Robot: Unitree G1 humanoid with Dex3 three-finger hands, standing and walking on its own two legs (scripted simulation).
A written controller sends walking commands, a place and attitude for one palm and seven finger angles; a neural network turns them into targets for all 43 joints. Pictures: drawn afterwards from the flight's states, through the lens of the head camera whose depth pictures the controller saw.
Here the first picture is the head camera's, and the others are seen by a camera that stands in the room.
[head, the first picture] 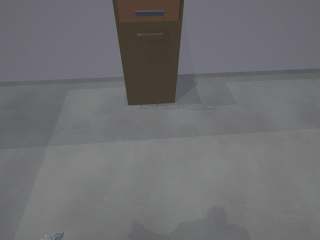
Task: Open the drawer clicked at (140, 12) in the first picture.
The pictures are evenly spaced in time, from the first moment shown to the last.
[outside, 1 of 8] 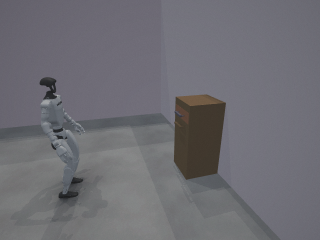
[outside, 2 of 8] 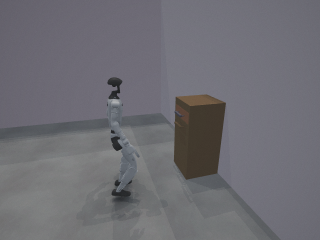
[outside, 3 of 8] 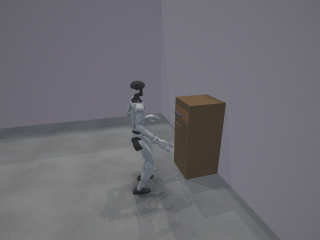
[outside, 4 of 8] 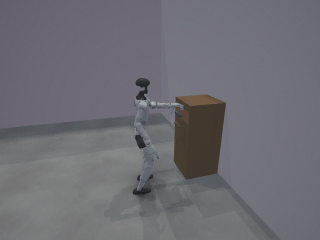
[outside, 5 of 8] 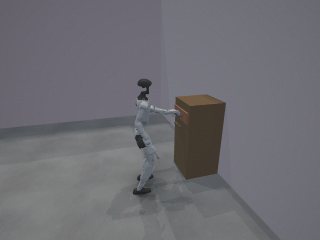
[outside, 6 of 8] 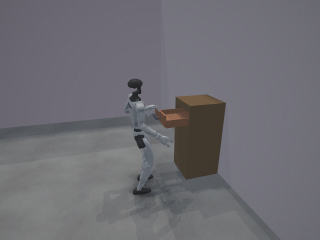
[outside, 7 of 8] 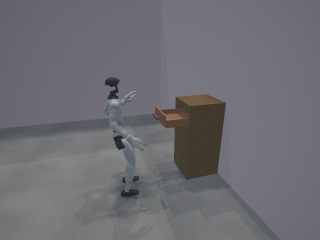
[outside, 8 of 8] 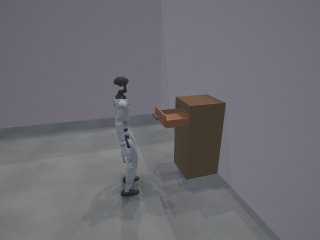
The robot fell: no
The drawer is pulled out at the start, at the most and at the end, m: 0.00 0.30 0.28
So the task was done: yes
